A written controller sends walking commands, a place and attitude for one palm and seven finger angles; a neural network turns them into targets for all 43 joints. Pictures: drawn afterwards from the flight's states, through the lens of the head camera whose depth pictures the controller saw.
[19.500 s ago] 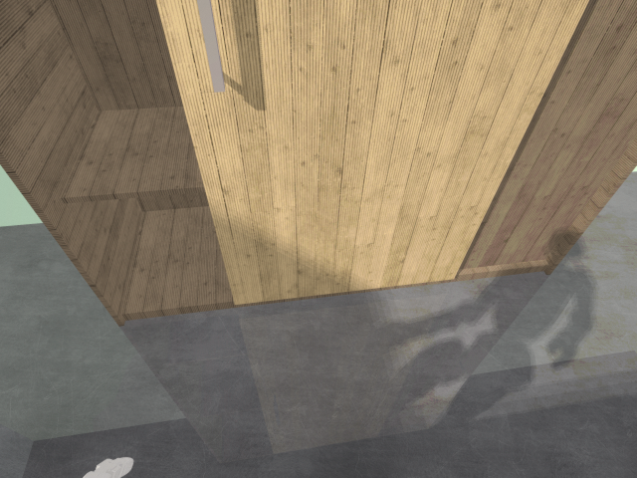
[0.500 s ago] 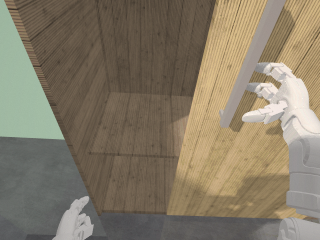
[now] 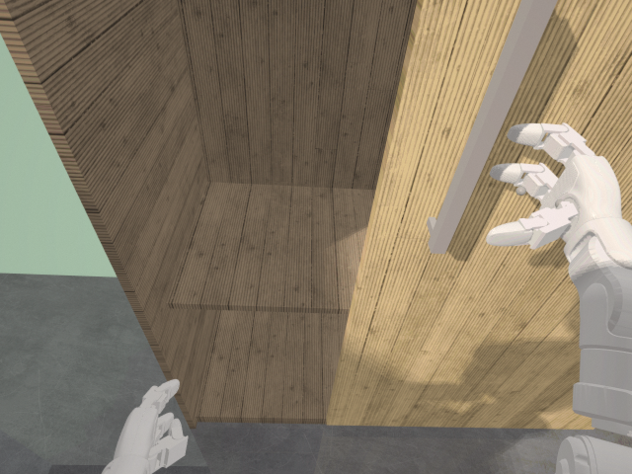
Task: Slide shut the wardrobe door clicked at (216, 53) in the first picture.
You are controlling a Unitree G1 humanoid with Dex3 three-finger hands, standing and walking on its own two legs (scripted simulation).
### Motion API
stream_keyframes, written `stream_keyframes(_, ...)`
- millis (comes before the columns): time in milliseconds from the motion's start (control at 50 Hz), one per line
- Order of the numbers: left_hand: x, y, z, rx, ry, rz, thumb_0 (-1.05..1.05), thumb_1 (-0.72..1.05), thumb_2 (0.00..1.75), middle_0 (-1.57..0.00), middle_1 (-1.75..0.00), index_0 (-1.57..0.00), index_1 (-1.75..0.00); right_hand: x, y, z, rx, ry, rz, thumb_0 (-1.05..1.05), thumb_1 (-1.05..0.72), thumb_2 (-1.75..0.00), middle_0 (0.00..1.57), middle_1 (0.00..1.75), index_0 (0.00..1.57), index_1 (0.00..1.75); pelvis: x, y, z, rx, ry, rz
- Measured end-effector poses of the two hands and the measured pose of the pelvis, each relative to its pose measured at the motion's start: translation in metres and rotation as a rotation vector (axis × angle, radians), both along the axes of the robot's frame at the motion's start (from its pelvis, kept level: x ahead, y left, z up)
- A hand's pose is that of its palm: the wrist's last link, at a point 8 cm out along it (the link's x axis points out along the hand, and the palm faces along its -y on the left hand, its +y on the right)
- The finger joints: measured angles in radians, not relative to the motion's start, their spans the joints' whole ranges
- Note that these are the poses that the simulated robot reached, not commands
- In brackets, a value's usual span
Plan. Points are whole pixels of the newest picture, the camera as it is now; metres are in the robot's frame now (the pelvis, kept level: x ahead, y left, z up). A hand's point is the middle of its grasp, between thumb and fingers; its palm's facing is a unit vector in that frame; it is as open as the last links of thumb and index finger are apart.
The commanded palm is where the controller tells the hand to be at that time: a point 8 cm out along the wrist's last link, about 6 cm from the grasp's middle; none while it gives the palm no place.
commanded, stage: move the hooked fingers beside the handle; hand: right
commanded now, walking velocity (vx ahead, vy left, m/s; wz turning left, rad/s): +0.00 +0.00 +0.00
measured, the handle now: (474, 135) +0.42 -0.15 +0.27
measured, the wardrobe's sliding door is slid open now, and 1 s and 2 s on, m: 0.39 0.39 0.39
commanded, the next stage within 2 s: feel for the door with the fingertips in 0.52 s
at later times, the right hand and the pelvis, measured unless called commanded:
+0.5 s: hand (521, 194) +0.35 -0.19 +0.24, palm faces +0.03 +1.00 -0.05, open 14.0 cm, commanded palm +0.33 -0.25 +0.24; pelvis +0.00 +0.00 +0.00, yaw +0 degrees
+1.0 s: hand (495, 196) +0.35 -0.16 +0.24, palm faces +0.03 +1.00 -0.04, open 13.9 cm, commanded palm +0.33 -0.22 +0.24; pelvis -0.02 +0.01 +0.00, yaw +0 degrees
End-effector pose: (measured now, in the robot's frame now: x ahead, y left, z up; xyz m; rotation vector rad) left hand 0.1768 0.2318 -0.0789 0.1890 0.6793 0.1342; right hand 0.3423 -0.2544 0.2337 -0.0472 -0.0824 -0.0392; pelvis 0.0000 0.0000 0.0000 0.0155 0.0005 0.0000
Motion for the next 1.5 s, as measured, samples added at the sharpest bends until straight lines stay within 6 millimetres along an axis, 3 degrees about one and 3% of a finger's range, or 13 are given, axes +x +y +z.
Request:
stream_keyframes(200,0.009,-0.004,0.002,-0.014,-0.014,-0.013,0.01,0.9,0.89,-0.2,-0.3,-0.2,-0.3,-0.007,0.012,0.003,0.002,-0.015,0.022,-0.01,0.5,-0.3,0.3,1.2,0.3,1.2,0.002,0.0,0.0,-0.001,-0.004,0.001)
stream_keyframes(340,0.011,-0.004,0.003,-0.015,-0.021,-0.023,0.01,0.9,0.89,-0.2,-0.3,-0.2,-0.3,-0.012,0.007,0.001,0.005,-0.001,0.0,-0.01,0.5,-0.3,0.31,1.2,0.3,1.2,0.0,0.003,-0.001,-0.002,-0.009,-0.003)
stream_keyframes(660,-0.001,0.004,0.003,-0.012,-0.023,-0.005,0.01,0.9,0.89,-0.2,-0.3,-0.2,-0.3,-0.023,0.006,0.006,-0.007,-0.016,0.0,-0.01,0.5,-0.3,0.3,1.2,0.3,1.2,-0.007,0.005,-0.001,-0.002,-0.019,-0.002)
stream_keyframes(800,-0.006,0.003,0.002,-0.004,-0.019,-0.013,0.01,0.9,0.89,-0.2,-0.3,-0.2,-0.3,-0.028,0.02,0.007,-0.001,-0.043,0.023,-0.01,0.5,-0.3,0.3,1.2,0.3,1.2,-0.012,0.005,0.0,-0.003,-0.027,-0.006)
stream_keyframes(900,-0.006,0.0,0.002,-0.011,-0.022,-0.018,0.01,0.9,0.89,-0.2,-0.3,-0.2,-0.3,-0.023,0.035,0.005,0.008,-0.023,0.04,-0.01,0.5,-0.3,0.3,1.21,0.3,1.2,-0.015,0.005,0.0,-0.003,-0.03,-0.005)
stream_keyframes(1100,-0.006,-0.006,0.001,-0.019,-0.015,-0.032,0.01,0.9,0.89,-0.2,-0.3,-0.2,-0.3,-0.017,0.037,0.004,0.013,-0.01,0.003,-0.01,0.5,-0.3,0.31,1.21,0.31,1.23,-0.017,0.006,0.0,-0.003,-0.031,-0.005)
stream_keyframes(1300,-0.013,0.001,-0.003,-0.004,0.016,-0.003,0.01,0.9,0.89,-0.2,-0.3,-0.2,-0.3,0.007,0.041,0.004,0.02,0.015,0.028,-0.01,0.5,-0.3,0.33,1.23,0.3,1.21,-0.014,0.005,0.001,-0.004,-0.017,0.001)
stream_keyframes(1500,-0.024,0.007,-0.008,-0.002,0.053,0.023,0.01,0.9,0.89,-0.2,-0.3,-0.2,-0.3,0.008,0.04,0.003,0.016,0.0,0.026,-0.01,0.5,-0.3,0.36,1.25,0.32,1.22,-0.009,0.003,0.001,-0.003,-0.014,0.007)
